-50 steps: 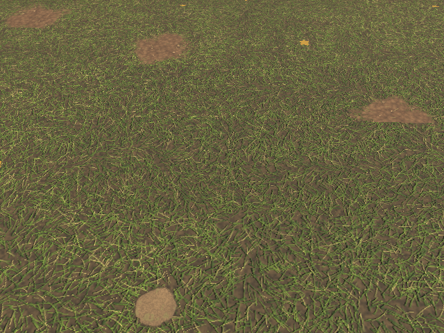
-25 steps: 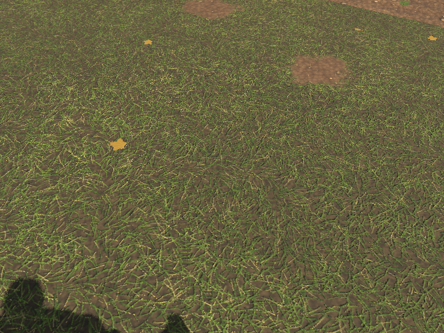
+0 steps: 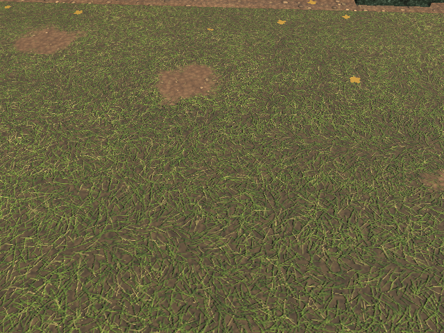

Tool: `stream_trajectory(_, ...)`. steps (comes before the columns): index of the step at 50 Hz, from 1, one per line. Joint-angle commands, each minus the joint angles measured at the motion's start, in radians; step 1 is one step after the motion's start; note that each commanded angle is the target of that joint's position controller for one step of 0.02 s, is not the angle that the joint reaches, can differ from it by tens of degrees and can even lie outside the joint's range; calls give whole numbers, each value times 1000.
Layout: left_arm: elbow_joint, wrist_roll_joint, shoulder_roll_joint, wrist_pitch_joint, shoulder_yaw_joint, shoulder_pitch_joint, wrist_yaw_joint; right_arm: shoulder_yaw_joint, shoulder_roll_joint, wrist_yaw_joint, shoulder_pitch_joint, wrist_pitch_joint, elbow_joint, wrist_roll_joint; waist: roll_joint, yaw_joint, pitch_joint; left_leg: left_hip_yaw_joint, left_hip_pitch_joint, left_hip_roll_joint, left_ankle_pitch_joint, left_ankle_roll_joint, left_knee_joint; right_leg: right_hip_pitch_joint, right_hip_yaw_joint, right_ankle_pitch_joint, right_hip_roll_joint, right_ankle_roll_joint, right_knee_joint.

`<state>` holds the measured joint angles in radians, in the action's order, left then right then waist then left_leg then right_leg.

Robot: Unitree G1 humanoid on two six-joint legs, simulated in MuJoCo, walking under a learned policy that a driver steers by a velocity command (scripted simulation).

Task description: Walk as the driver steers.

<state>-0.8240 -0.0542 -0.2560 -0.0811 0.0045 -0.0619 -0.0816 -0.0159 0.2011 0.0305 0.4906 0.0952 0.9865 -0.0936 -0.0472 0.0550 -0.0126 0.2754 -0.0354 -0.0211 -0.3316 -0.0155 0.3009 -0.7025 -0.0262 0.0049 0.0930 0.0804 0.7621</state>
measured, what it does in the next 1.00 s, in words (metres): goes down, turning right: right foot, then left foot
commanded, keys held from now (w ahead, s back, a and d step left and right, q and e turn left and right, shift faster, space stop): w+e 0.40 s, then w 0.60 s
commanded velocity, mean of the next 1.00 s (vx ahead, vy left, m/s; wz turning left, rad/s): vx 0.50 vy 0.00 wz -0.34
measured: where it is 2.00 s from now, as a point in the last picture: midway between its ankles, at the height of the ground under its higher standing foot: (295, 193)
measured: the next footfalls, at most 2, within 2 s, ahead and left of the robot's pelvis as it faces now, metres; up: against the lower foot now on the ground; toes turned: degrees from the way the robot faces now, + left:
right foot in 0.16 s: +0.28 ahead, -0.15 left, +0.00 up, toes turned -7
left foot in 0.56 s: +0.41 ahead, +0.02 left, +0.00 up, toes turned -18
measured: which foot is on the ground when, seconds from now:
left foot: down 0.00-0.20, up 0.22-0.54, down 0.56-0.94, up 0.96-1.00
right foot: up 0.00-0.14, down 0.16-0.56, up 0.58-0.92, down 0.94-1.00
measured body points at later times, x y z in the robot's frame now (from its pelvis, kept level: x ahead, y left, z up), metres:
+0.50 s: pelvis +0.29 -0.08 +0.00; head +0.30 -0.08 +0.44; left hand +0.32 +0.17 -0.15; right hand +0.43 -0.33 -0.10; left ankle +0.41 +0.04 -0.68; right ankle +0.25 -0.15 -0.73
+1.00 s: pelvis +0.59 -0.21 -0.15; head +0.59 -0.22 +0.30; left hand +0.85 -0.09 -0.24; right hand +0.36 -0.33 -0.29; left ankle +0.41 +0.02 -0.67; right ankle +0.62 -0.32 -0.90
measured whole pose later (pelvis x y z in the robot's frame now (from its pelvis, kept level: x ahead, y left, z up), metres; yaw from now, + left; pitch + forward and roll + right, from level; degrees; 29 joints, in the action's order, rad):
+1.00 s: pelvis +0.59 -0.21 -0.15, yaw -20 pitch +0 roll +5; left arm -0.77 -0.10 -0.23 -0.07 0.00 -0.08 -0.07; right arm 0.05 0.18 0.07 0.64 0.09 1.07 -0.08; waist -0.07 0.13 -0.01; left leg 0.00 0.16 -0.05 -0.81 0.01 1.45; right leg -0.31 0.04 0.07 0.08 0.07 0.39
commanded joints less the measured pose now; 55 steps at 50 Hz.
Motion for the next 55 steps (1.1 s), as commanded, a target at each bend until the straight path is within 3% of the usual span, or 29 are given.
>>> stream_trajectory(1, 32, 2, -18, 8, 6, -42, -9, -18, 107, -8, -87, 29, -61, 3, 80, -80, 106, -71, 62, 331, 674, -186, -114, 36, -29, -79, 14, 10, -16)
stream_trajectory(5, 88, -10, -55, 1, 36, 102, -1, -38, 164, -21, 24, 11, -6, 10, 110, -31, 144, -16, -106, 341, 769, -148, -49, 53, 62, 89, -64, 12, -106)
stream_trajectory(8, 65, 14, -124, -26, 78, -24, 29, -58, 212, -20, 16, 3, -3, -6, 141, -115, 61, 47, -8, 313, 1073, -105, 227, 395, 140, 37, -180, 64, -125)
stream_trajectory(9, 7, 18, -187, -37, 110, -222, 54, -44, 157, -10, 35, 11, -18, -31, 70, -149, -103, 51, 259, 255, 888, -33, 493, 798, 56, -122, -174, 143, -9)
stream_trajectory(10, -52, 9, -225, -30, 119, -491, 69, 0, 64, 33, 52, 24, -57, -50, -98, -219, -323, -27, 628, 106, 149, 48, 769, 1258, -382, 14, 30, 314, -160)
stream_trajectory(11, -131, -10, -211, -27, 116, -653, 64, -16, 114, 71, -147, 20, -93, 18, -12, -309, -285, -184, 807, -7, -251, 29, 1008, 1298, -636, 134, 127, 303, -374)
stream_trajectory(13, -123, 21, -185, -64, 123, -426, 55, -25, 134, 36, -333, 28, -154, 31, 19, -242, 27, -350, 886, 97, -131, -15, 1011, 888, -516, 297, 91, 227, -450)
stream_trajectory(16, -75, 35, -31, -82, 53, -225, 28, 7, 31, -32, -247, 11, -175, -1, 26, -61, 24, -387, 548, 152, -90, -20, 878, 413, -428, 154, 73, 257, -504)
stream_trajectory(19, -38, 27, -73, -89, 58, -166, 16, 8, 67, -48, -260, -13, -202, 20, 43, -30, 28, -330, 432, 128, -24, 32, 671, 231, -324, 203, 17, 212, -573)
stream_trajectory(22, -36, -33, -116, -66, 69, -217, -5, 43, 1, -13, -213, -12, -208, -6, 3, -26, 31, -240, 153, 59, 362, 42, 704, -32, -173, 151, -92, 160, -443)
stream_trajectory(26, 15, -37, -139, -70, 86, -180, -3, -16, 148, 7, 92, 3, -141, -13, 54, 94, 49, -169, -4, -1, 116, 65, 744, -57, -270, -111, -67, 172, -88)
stream_trajectory(28, 85, -26, -144, -94, 103, -46, -29, -42, 150, -12, 478, 20, -31, -3, 178, 280, 15, -251, -166, -5, -29, -38, 473, -101, -263, -90, -191, 176, 531)
stream_trajectory(29, 53, -31, 53, -101, 59, -203, -47, -19, 170, 2, 353, 33, -56, 5, 232, 107, -1, -686, -157, 245, 401, -316, 320, -243, -205, 499, -328, 102, 838)
stream_trajectory(30, 53, -5, 79, -85, 54, -352, -32, -11, 213, 41, 145, 50, -123, -4, 97, -70, -17, -928, -88, 411, 864, -486, 244, -359, -243, 552, -301, 69, 953)
stream_trajectory(31, 80, -10, -3, -49, 63, -343, -8, -18, 191, 57, -25, 52, -149, 8, 166, -80, 117, -1172, 77, 543, 498, -564, 175, -536, -312, 472, -197, 0, 991)
stream_trajectory(32, 76, -32, -78, -13, 69, -232, 24, 26, 34, 55, -147, 41, -169, 14, -49, -62, 96, -1089, 152, 495, 226, -491, 167, -598, -340, 342, -114, -40, 899)
stream_trajectory(35, 46, -93, 42, 14, -2, -286, 47, 54, -16, -3, -255, 28, -148, 5, 35, -137, 33, -651, 509, 200, 146, -321, 266, -218, -150, 125, -16, -103, 592)
stream_trajectory(37, 54, -93, 21, -17, -15, -173, 12, 70, -45, -60, -69, 64, -108, 21, 21, -25, 53, -437, 530, 59, -58, -228, 333, -137, -77, -319, 35, -116, 296)
stream_trajectory(38, 76, -89, 21, -22, -17, -52, 3, 75, -27, -77, 80, 74, -57, 32, 87, 39, 79, -463, 433, 87, -117, -225, 372, -212, -38, -396, 35, -120, 187)
stream_trajectory(39, 94, -57, 4, -19, -29, 44, -3, 65, 1, -85, 145, 73, -41, 53, 26, 105, 69, -379, 428, 45, -172, -188, 418, -106, 16, -525, 31, -118, -126)
stream_trajectory(41, 133, -13, -1, 6, -31, 116, -11, 40, 136, -23, 183, 54, -11, 33, 74, 88, 109, -408, 701, 93, -242, -201, 353, 310, 103, -499, -33, -119, -148)
stream_trajectory(43, 145, -41, -67, 30, -15, 103, -8, 39, 150, 11, 142, 58, -28, 45, 78, 42, 171, -469, 623, 149, -258, -212, 370, 333, 72, -434, -15, -97, -199)
stream_trajectory(46, 99, -59, -93, 49, 2, 5, 14, 31, 159, 3, 162, 16, 47, 56, 68, 8, 202, -543, 229, 169, -134, -160, 585, 302, -7, -401, 51, -42, -532)
stream_trajectory(48, -28, -47, -170, 18, 63, -432, 38, 34, 132, 48, 207, -8, 85, -22, -11, -140, 25, -396, 437, 87, 172, -72, 974, 933, 75, -542, 47, 53, -396)
stream_trajectory(49, -55, -32, -191, 16, 75, -582, 16, 71, -50, 65, 361, -13, 104, -14, -221, -115, -346, -335, 722, -27, -304, 13, 1375, 1479, -99, -908, 221, 301, -13)
stream_trajectory(50, -90, -48, -151, 30, 70, -660, 6, 53, 35, 79, 184, -16, 22, 13, -126, -213, -365, -326, 881, -41, -423, 22, 1562, 1494, -203, -772, 259, 304, -66)
stream_trajectory(52, -71, -5, -192, 33, 86, -516, 11, 26, 81, 65, -100, 9, -127, 45, -73, -184, -77, -295, 1170, 28, -286, 4, 1548, 1135, -367, 37, 281, 277, -351)
stream_trajectory(53, 0, -9, -55, 6, 39, -336, 22, 25, 89, 22, -185, 37, -145, 20, 63, -136, 10, -397, 1080, 118, 20, -24, 1171, 888, -326, 66, 287, 246, -451)
stream_trajectory(55, 6, -27, 25, -15, 7, -268, 21, 22, 69, -2, -174, 36, -105, 13, 67, -45, 82, -376, 771, 193, 192, -40, 817, 500, -223, -47, 244, 284, -600)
